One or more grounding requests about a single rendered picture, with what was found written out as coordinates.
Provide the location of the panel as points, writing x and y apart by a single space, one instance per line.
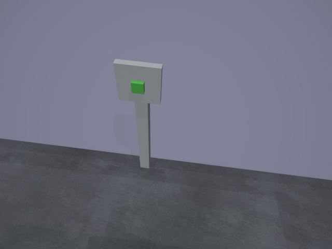
151 74

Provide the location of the button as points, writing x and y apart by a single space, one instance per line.
137 86

